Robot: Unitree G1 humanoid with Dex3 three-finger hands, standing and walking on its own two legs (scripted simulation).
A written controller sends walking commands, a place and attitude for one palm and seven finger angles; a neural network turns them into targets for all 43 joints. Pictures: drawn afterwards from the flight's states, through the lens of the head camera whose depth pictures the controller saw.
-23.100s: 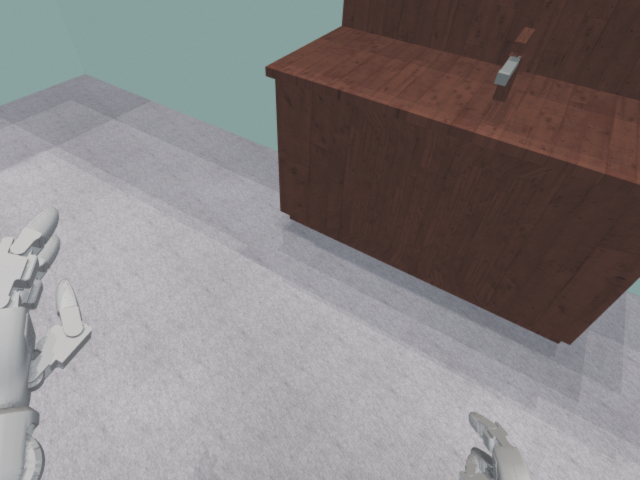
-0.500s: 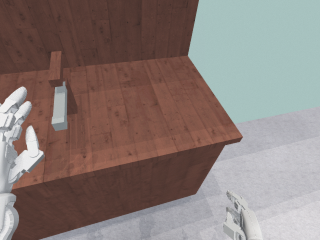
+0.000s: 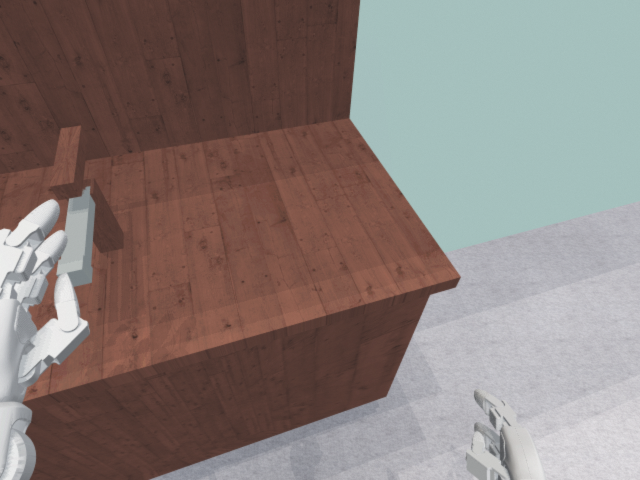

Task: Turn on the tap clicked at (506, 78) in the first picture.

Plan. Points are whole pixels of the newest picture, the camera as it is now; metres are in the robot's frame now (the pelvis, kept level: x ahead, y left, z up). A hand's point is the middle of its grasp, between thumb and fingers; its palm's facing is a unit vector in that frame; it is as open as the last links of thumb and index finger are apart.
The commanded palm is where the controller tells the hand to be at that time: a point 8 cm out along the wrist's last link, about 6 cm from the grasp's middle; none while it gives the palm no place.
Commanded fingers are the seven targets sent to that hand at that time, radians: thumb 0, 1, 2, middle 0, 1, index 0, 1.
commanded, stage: come to a stop and stand still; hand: left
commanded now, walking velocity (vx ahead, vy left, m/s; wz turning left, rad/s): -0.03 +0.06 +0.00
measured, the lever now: (75, 271) +0.33 +0.33 +0.08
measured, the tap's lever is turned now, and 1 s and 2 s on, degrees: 0 0 0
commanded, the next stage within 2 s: look again from close up in 0.90 s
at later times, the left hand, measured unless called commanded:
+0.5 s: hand (47, 302) +0.24 +0.29 +0.14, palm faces +0.28 -0.90 -0.34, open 7.4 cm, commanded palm +0.18 +0.33 +0.18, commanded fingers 0.00 0.90 0.90 -0.20 -0.30 -0.20 -0.30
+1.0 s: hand out of the picture +0.24 +0.32 +0.17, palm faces +0.35 -0.87 -0.35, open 7.4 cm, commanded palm +0.18 +0.35 +0.18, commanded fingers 0.00 0.90 0.90 -0.20 -0.30 -0.20 -0.30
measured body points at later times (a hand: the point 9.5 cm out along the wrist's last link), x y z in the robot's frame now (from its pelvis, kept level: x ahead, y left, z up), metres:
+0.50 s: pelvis +0.01 +0.06 +0.00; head +0.03 +0.10 +0.45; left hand +0.22 +0.34 +0.16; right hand +0.17 -0.17 -0.06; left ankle +0.04 +0.14 -0.74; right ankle +0.01 -0.07 -0.74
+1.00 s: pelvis +0.01 +0.08 +0.00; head +0.04 +0.11 +0.45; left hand +0.21 +0.36 +0.19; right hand +0.19 -0.14 -0.06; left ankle +0.04 +0.14 -0.74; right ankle +0.01 -0.07 -0.74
